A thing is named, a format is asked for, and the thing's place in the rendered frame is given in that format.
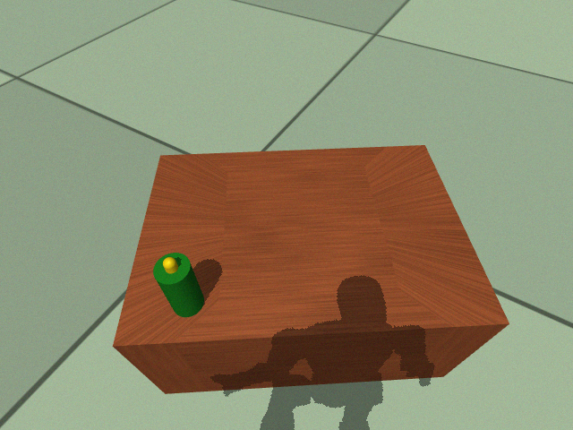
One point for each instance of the bottle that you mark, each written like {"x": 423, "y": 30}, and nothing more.
{"x": 174, "y": 274}

